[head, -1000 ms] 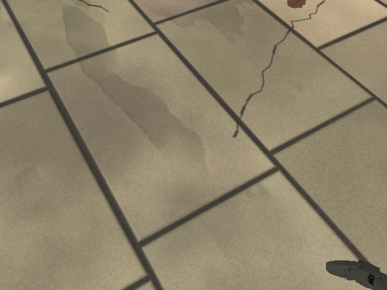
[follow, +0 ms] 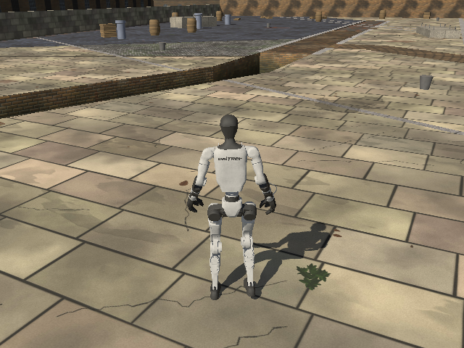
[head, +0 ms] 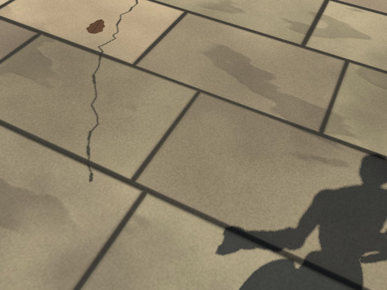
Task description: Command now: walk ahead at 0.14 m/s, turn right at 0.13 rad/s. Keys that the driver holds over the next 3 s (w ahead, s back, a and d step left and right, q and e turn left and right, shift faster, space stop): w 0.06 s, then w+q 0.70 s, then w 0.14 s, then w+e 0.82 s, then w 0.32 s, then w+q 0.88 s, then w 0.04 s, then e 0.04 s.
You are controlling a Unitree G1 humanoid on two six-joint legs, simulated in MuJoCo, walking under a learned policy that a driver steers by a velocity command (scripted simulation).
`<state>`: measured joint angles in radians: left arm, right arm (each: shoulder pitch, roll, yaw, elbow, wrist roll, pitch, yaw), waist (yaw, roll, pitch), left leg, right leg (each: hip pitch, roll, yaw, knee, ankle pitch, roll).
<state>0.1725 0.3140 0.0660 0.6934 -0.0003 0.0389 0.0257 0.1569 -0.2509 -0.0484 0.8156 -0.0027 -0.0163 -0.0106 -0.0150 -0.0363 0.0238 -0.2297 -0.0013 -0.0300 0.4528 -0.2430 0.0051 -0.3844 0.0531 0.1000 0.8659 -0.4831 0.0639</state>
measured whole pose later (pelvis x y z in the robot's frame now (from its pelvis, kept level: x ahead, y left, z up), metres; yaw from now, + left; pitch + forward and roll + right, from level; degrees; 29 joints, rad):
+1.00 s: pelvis +0.40 +0.13 +0.00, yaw +24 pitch +2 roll +1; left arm 0.11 0.29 0.04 0.68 0.00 -0.10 -0.02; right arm 0.31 -0.28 -0.05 0.76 0.01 -0.07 0.01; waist -0.07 -0.04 0.02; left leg -0.04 -0.12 -0.09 0.29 -0.27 0.10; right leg -0.66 -0.09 0.04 0.58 0.15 0.03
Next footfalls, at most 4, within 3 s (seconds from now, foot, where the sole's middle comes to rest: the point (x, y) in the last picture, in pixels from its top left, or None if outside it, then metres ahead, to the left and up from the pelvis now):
0.16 right None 0.03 -0.13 -0.78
0.58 left None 0.33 0.18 -0.78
1.14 right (158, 231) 0.70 0.12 -0.78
1.60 left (93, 182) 0.91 0.39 -0.78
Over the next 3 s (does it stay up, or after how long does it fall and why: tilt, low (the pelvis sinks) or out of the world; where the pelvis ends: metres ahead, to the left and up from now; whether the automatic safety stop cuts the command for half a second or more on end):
stays up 1.50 0.32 0.00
